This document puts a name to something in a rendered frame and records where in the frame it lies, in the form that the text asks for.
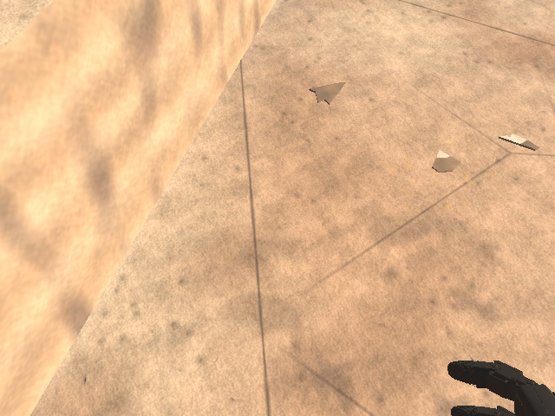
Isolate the robot right hand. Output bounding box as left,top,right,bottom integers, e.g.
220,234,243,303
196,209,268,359
447,361,555,416

